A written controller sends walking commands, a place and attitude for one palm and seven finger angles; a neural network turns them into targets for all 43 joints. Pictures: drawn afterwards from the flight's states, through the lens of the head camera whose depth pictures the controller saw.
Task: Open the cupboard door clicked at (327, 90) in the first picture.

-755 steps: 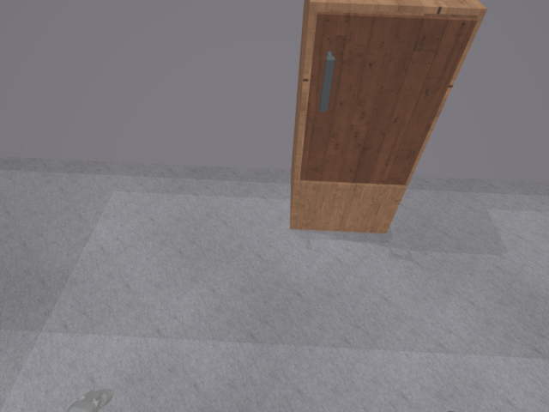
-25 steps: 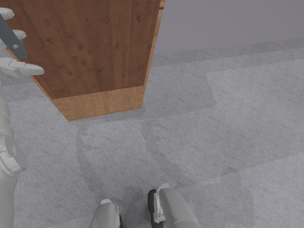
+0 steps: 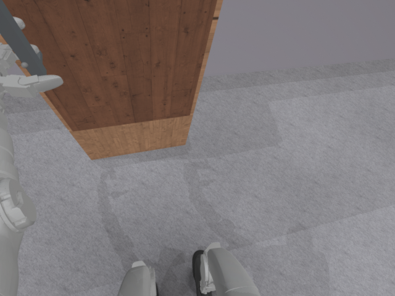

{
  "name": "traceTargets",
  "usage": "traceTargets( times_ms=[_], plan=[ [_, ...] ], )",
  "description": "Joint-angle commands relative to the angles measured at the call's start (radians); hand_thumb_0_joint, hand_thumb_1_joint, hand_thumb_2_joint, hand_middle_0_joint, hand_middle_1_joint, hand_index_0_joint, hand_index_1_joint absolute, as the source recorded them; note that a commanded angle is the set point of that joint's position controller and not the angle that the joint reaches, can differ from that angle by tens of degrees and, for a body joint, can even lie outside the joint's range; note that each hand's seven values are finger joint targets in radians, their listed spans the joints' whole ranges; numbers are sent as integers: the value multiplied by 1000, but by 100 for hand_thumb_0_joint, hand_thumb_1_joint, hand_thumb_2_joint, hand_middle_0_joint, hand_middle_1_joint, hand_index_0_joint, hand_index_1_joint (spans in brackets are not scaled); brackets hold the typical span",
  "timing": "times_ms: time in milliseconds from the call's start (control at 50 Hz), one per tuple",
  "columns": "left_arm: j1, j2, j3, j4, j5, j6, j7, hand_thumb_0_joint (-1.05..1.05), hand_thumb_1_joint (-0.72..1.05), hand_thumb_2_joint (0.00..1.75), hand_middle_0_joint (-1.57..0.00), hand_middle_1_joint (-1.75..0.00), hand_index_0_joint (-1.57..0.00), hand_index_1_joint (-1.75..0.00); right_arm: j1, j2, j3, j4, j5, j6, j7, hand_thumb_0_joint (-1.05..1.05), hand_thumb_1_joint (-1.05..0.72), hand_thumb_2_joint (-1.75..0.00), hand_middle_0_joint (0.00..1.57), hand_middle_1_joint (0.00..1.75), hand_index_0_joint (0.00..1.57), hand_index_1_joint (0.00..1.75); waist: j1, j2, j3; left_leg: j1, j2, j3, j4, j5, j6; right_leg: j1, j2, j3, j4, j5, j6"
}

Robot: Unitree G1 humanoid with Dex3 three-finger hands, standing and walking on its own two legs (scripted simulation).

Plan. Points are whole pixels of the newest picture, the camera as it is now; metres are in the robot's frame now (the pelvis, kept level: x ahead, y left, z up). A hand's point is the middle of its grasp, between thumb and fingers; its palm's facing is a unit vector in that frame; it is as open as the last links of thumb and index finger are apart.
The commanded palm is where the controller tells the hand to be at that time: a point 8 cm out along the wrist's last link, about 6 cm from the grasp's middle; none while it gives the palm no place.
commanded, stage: close the thumb around the handle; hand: left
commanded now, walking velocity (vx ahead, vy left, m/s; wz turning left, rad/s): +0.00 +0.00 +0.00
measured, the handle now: (20, 35) +0.59 +0.27 +0.07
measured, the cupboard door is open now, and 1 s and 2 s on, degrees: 0 13 46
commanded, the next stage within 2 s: pull the door open along its arc in 0.44 s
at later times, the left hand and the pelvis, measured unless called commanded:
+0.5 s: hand (28, 64) +0.53 +0.25 +0.07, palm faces +0.10 -0.99 -0.01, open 6.7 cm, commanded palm +0.51 +0.28 +0.07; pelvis +0.00 +0.00 +0.00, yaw +0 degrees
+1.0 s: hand (41, 102) +0.45 +0.22 +0.07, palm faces +0.07 -1.00 +0.00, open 6.8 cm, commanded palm +0.40 +0.26 +0.07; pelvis +0.02 +0.00 +0.02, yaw -1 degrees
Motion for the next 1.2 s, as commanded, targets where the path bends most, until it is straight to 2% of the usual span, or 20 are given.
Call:
traceTargets(
  times_ms=[0,20,120,180,220,300,420,460,480,560,580,660,700,760,800,940,960,1000,1140,1180],
  plan=[
    [-381,315,48,-209,-18,-77,8,0,28,64,-36,-128,-36,-128,212,-204,-74,-20,-3,-1,-12,0,-90,-90,20,30,20,30,15,211,-523,305,-7,-64,-126,593,-25,340,34,46,-35,342,-23],
    [-403,277,17,-212,-17,-77,7,0,34,66,-36,-129,-36,-129,208,-198,-73,-19,-2,-1,-11,0,-90,-90,20,30,20,30,3,232,-515,315,-7,-62,-125,593,-27,320,32,45,-35,336,-21],
    [-414,258,1,-225,-13,-81,10,0,62,78,-38,-132,-38,-132,210,-198,-74,-16,-5,-1,-10,0,-90,-90,20,30,20,30,3,260,-526,375,0,-77,-125,651,-44,275,34,33,-33,317,-22],
    [-375,268,30,-242,-25,-85,13,0,79,85,-39,-134,-39,-134,221,-202,-79,-22,-8,1,-7,0,-90,-90,20,30,20,30,17,237,-567,396,3,-82,-118,709,-46,296,38,30,-28,347,-26],
    [-383,247,14,-210,-25,-76,15,0,90,90,-40,-135,-40,-135,217,-199,-78,-12,-5,3,-8,0,-90,-90,20,30,20,30,1,200,-523,358,3,-78,-119,664,-41,289,37,32,-36,336,-19],
    [-411,245,2,-242,-17,-82,18,0,90,90,-40,-135,-40,-135,219,-198,-78,-9,-6,3,-8,0,-90,-90,20,30,20,30,8,258,-543,396,2,-83,-125,690,-50,277,36,30,-33,330,-23],
    [-416,232,0,-202,-14,-79,35,0,90,90,-40,-135,-40,-135,219,-194,-77,-1,-8,2,-6,0,-90,-90,20,30,20,30,-6,212,-500,350,-2,-78,-122,638,-42,277,36,31,-40,319,-20],
    [-426,272,19,-192,-4,-76,38,0,90,90,-40,-135,-40,-135,220,-197,-74,-1,-8,1,-10,0,-90,-90,20,30,20,30,-3,180,-491,292,-7,-70,-124,571,-27,317,34,41,-39,318,-20],
    [-443,259,8,-202,-4,-82,37,0,90,90,-40,-135,-40,-135,220,-195,-72,-7,-10,-2,-11,0,-90,-90,20,30,20,30,-10,204,-500,299,-10,-70,-124,579,-26,316,34,43,-35,329,-22],
    [-377,264,18,-217,-7,-85,28,0,90,90,-40,-135,-40,-135,215,-192,-74,-17,-7,-4,-8,0,-90,-90,20,30,20,30,16,198,-538,305,-11,-63,-126,595,-26,358,31,45,-34,354,-21],
    [-361,268,26,-242,-12,-93,24,0,90,90,-40,-135,-40,-135,215,-193,-76,-25,-8,-5,-8,0,-90,-90,20,30,20,30,27,234,-571,342,-9,-68,-123,645,-31,352,33,44,-27,367,-26],
    [-242,237,23,-272,-37,-82,9,0,90,90,-40,-135,-40,-135,196,-192,-81,-44,2,-1,-2,0,-90,-90,20,30,20,30,50,185,-554,325,-10,-48,-142,617,-24,400,35,48,-46,378,-21],
    [-181,226,32,-318,-56,-81,3,0,90,90,-40,-135,-40,-135,186,-190,-84,-58,8,0,1,0,-90,-90,20,30,20,30,72,206,-575,344,-11,-43,-152,645,-25,427,36,49,-50,400,-24],
    [-58,173,24,-381,-92,-71,1,0,90,90,-40,-135,-40,-135,162,-183,-91,-82,19,-1,5,0,-90,-90,20,30,20,30,90,123,-554,297,-17,-25,-176,605,-14,508,35,55,-67,435,-22],
    [34,143,21,-436,-110,-72,3,0,90,90,-40,-135,-40,-135,144,-178,-96,-96,25,-4,6,0,-90,-90,20,30,20,30,114,150,-549,317,-18,-19,-190,636,-16,518,32,56,-71,448,-24],
    [297,-39,-49,-596,-164,-69,43,0,90,90,-40,-135,-40,-135,78,-156,-110,-134,39,-29,20,0,-90,-90,20,30,20,30,150,73,-457,291,-27,3,-237,616,-16,573,22,53,-84,466,-22],
    [286,-63,55,-693,-212,-77,180,0,90,90,-40,-135,-40,-135,37,-131,-116,-150,36,-42,24,0,-90,-90,20,30,20,30,210,69,-454,280,-34,-1,-242,605,-30,569,24,39,-89,444,-23],
    [406,-222,-57,-719,-182,-73,304,0,90,90,-40,-135,-40,-135,20,-121,-118,-138,32,-65,42,0,-90,-90,20,30,20,30,191,92,-414,297,-30,-3,-246,611,-45,517,19,26,-83,405,-22],
    [554,-501,-257,-985,-31,-78,650,0,90,90,-40,-135,-40,-135,-43,-82,-129,-130,-6,-95,74,0,-90,-90,20,30,20,30,202,56,-445,376,-24,1,-238,700,-69,535,3,21,-60,429,-32],
    [583,-559,-307,-1056,13,-71,740,0,90,90,-40,-135,-40,-135,-74,-74,-132,-139,-16,-100,74,0,-90,-90,20,30,20,30,205,8,-457,381,-25,-2,-240,676,-65,559,0,20,-67,419,-35]
  ],
)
